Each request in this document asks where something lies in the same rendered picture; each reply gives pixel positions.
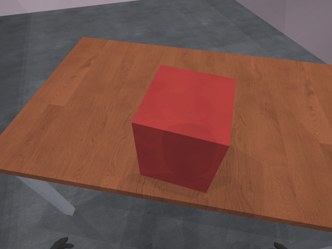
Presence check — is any carton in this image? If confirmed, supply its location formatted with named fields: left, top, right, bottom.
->
left=132, top=65, right=236, bottom=193

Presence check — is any table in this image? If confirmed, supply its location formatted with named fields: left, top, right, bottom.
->
left=0, top=37, right=332, bottom=249

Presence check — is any robot left hand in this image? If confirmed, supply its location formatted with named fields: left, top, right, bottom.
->
left=50, top=237, right=74, bottom=249

